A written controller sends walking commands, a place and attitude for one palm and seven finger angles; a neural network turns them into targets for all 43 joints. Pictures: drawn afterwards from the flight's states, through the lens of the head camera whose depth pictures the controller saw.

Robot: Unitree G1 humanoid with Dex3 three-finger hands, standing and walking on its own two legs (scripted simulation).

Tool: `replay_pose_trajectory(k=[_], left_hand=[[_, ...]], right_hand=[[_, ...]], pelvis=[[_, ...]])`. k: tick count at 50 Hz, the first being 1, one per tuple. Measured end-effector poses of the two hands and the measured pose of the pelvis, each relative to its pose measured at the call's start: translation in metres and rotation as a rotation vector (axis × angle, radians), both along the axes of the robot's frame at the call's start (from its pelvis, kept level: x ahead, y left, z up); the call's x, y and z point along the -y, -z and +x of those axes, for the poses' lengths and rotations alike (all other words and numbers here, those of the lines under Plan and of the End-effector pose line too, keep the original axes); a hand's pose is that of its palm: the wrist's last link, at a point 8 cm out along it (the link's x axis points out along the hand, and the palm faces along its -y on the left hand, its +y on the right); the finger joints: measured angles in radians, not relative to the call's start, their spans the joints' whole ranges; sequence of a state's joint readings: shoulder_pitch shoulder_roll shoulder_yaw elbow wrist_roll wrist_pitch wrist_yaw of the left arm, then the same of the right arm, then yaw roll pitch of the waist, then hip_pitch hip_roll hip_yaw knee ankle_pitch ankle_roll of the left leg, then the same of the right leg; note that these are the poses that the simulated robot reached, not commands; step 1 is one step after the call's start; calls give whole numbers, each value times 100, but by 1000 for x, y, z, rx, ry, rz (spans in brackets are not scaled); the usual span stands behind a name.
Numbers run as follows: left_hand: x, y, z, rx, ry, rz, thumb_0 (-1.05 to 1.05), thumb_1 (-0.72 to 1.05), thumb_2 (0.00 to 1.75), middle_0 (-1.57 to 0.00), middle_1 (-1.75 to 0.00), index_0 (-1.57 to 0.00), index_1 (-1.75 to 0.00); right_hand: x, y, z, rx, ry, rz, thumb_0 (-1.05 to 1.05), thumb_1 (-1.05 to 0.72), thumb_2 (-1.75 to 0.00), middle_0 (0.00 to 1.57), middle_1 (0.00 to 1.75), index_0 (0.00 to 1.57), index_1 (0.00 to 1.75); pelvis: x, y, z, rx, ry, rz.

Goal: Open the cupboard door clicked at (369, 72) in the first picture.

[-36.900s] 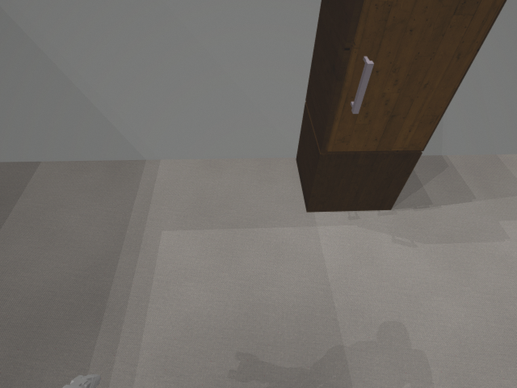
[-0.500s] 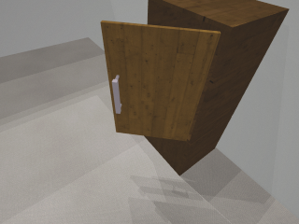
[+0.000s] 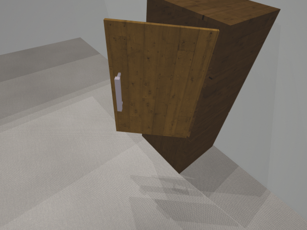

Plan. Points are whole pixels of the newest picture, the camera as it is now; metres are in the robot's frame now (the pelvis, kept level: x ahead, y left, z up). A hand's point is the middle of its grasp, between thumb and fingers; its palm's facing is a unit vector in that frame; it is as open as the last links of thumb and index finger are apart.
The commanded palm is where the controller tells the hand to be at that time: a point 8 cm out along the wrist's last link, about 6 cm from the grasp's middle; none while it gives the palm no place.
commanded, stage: come to a stop and stand still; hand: left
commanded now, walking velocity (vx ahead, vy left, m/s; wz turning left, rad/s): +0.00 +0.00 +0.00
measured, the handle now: (119, 92) +0.67 +0.17 -0.04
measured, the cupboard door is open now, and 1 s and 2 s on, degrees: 46 46 46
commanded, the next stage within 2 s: look again from close up in 1.72 s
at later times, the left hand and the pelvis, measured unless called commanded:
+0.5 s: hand out of the picture -0.03 +0.21 -0.19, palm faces +0.04 -0.98 -0.17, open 7.4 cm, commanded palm none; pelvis -0.07 +0.03 +0.00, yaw -2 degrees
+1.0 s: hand out of the picture -0.10 +0.21 -0.19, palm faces -0.06 -0.99 -0.11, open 7.4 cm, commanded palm none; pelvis -0.08 +0.06 +0.00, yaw -6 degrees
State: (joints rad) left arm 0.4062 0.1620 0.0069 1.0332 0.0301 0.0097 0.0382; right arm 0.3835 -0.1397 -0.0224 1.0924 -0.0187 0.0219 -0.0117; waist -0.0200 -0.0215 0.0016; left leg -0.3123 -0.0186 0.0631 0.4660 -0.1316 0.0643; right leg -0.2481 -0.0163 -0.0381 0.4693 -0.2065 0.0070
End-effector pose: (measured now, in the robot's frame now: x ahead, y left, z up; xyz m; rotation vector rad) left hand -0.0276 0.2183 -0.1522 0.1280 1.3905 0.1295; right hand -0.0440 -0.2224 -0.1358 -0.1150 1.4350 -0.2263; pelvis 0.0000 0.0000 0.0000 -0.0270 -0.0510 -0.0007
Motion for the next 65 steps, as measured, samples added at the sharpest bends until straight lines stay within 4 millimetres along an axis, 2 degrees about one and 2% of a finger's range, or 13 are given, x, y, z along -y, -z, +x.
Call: replay_pose_trajectory(k=[7, 14, 17, 20, 24, 28, 32, 37, 40, 44, 48, 56, 65], left_hand=[[9, 0, -35, -40, -29, -24, 0, 90, 90, -20, -30, -20, -30], [9, 5, -74, -84, -81, -37, 0, 90, 90, -20, -30, -20, -30], [-4, 19, -70, -91, -60, -37, 0, 90, 90, -20, -30, -20, -30], [-23, 27, -48, -28, -30, -27, 1, 90, 90, -20, -30, -20, -30], [-41, 10, -19, 100, -4, 3, 1, 91, 90, -20, -30, -19, -30], [-49, -10, -11, 153, 29, 19, 0, 91, 90, -20, -30, -19, -30], [-46, -20, -23, 128, 61, 34, 0, 91, 90, -20, -30, -19, -30], [-39, -16, -62, 39, 50, 39, 0, 91, 90, -20, -30, -19, -30], [-35, -13, -78, -8, 48, 14, 0, 90, 90, -20, -30, -19, -30], [-35, -3, -85, -45, 37, -28, 0, 90, 90, -20, -30, -20, -30], [-43, 11, -78, -79, 43, -54, 0, 90, 90, -20, -30, -20, -30], [-47, -4, -27, -8, 92, -25, 0, 91, 90, -20, -30, -19, -30], [-42, -9, -4, 32, 108, 25, 1, 93, 90, -20, -30, -19, -30]], right_hand=[[-17, 5, 0, 26, 0, 35, 1, -91, -90, 20, 30, 20, 30], [-17, 7, 8, 86, -10, 14, 2, -92, -90, 20, 30, 20, 30], [-15, 7, -5, 131, 32, -25, 2, -92, -90, 20, 30, 20, 30], [-18, 10, -32, 123, 43, -60, 1, -92, -90, 20, 30, 20, 30], [-30, 4, -60, 63, 40, -40, 1, -91, -90, 20, 30, 20, 30], [-36, -5, -68, 79, 52, -23, 1, -91, -90, 20, 30, 20, 30], [-35, -7, -74, 110, 84, -6, 1, -91, -90, 20, 30, 20, 30], [-29, -3, -92, 60, 96, 7, 1, -91, -90, 20, 30, 20, 30], [-27, -6, -99, 43, 102, -1, 1, -91, -90, 20, 30, 20, 30], [-33, -7, -100, 18, 92, -27, 1, -91, -90, 20, 30, 20, 30], [-48, 0, -97, 6, 84, -46, 1, -91, -90, 20, 30, 20, 30], [-77, -1, -78, 9, 93, 27, 1, -91, -90, 20, 30, 20, 30], [-62, 9, -58, 7, 98, 54, 3, -93, -90, 20, 30, 20, 30]], pelvis=[[-5, 0, -16, 10, 1, 2], [-13, 4, -38, 14, -7, -5], [-20, 11, -46, 16, 13, -9], [-28, 18, -59, 13, 27, -5], [-31, 8, -70, -2, 41, -2], [-32, -5, -76, -20, 53, -15], [-28, -11, -84, -30, 70, -1], [-27, -8, -97, -27, 89, 10], [-32, -8, -96, -21, 83, 3], [-42, -2, -88, -19, 73, -1], [-54, 8, -81, -25, 82, 9], [-53, -4, -73, -38, 100, 25], [-41, -2, -63, -33, 100, 28]])
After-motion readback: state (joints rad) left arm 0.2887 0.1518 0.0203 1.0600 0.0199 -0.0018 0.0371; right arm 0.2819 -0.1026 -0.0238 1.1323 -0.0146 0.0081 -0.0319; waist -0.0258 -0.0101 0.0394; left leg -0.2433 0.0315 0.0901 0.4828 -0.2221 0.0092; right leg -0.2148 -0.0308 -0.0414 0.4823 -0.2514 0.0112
